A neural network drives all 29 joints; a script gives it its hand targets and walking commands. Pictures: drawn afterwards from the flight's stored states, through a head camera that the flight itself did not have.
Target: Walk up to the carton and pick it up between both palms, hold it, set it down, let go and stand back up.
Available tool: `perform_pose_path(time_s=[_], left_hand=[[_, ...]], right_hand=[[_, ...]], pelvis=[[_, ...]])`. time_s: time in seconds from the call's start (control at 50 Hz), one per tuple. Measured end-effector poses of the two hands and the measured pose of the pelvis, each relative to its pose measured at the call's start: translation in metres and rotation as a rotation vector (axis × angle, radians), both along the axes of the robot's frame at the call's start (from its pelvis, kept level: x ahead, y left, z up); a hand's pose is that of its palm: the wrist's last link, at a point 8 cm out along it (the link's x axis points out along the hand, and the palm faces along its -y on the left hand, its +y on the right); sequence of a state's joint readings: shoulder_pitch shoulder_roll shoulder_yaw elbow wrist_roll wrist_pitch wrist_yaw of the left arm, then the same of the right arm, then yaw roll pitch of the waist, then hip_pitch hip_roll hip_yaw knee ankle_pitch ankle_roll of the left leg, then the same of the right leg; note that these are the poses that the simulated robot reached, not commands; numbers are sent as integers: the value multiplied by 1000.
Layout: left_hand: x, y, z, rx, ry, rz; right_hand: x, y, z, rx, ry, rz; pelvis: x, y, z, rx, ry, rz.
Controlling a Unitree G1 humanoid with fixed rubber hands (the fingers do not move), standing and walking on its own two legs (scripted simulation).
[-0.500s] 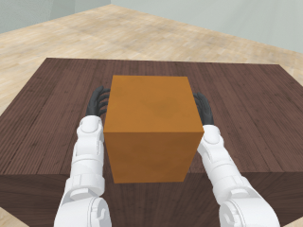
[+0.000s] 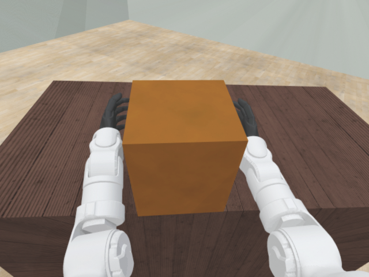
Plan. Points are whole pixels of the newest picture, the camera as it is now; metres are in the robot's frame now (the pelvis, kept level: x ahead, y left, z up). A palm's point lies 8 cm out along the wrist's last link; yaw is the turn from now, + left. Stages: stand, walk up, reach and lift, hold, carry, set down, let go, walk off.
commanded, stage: reach and lift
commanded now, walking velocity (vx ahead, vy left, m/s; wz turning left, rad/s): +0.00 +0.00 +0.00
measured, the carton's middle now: (180, 149) +0.39 +0.02 +0.11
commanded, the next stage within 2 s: hold in 1.82 s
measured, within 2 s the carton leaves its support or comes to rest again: neither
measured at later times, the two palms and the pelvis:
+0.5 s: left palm (107, 117) +0.37 +0.17 +0.21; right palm (254, 121) +0.37 -0.13 +0.20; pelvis +0.00 +0.00 +0.00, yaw +1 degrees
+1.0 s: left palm (107, 102) +0.37 +0.16 +0.24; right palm (264, 98) +0.37 -0.14 +0.26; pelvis -0.01 +0.00 +0.00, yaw +0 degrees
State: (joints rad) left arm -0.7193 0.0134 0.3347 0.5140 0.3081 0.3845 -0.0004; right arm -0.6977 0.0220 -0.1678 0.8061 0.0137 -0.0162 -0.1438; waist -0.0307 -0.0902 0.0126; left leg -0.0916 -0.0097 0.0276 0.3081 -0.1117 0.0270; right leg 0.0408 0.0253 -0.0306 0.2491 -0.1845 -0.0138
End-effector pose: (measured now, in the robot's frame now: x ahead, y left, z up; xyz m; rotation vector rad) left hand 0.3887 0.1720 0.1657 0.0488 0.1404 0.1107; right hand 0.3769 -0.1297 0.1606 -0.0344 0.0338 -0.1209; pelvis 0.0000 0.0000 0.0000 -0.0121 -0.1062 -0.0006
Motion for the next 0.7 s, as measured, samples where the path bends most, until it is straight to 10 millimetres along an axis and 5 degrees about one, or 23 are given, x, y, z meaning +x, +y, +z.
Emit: perform_pose_path(time_s=[0.7], left_hand=[[-19, -6, 56, 10, -4, 26]], right_hand=[[-11, -6, 59, 47, -3, 23]], pelvis=[[-8, 2, -2, -3, -35, 4]])
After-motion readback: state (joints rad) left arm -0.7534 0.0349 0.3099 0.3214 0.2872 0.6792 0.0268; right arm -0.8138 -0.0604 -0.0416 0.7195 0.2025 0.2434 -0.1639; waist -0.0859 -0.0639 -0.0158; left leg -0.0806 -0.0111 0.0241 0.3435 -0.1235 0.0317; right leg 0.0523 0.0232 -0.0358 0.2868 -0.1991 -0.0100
